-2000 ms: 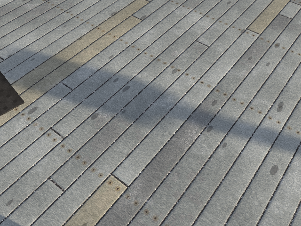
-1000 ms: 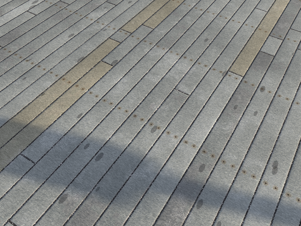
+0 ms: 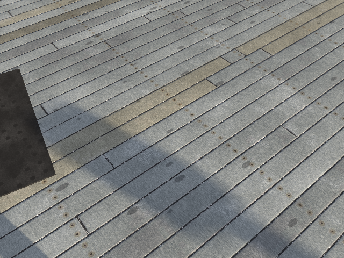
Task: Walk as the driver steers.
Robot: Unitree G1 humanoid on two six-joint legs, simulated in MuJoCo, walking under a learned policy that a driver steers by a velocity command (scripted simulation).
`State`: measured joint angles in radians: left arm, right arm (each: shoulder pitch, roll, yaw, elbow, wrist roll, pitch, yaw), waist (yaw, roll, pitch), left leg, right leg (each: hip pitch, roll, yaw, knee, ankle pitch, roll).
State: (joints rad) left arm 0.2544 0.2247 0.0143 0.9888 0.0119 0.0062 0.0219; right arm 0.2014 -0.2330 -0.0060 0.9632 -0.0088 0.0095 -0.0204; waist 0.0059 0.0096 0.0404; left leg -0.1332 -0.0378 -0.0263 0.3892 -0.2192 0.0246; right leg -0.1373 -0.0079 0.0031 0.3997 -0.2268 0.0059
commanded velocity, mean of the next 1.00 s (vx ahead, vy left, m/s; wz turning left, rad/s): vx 0.00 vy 0.00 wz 0.01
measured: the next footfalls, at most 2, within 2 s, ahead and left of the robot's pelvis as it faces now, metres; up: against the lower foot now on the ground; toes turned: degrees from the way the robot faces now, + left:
right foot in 1.70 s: +0.42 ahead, -0.07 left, +0.00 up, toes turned -5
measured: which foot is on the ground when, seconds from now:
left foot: down 0.00-1.00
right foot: down 0.00-1.00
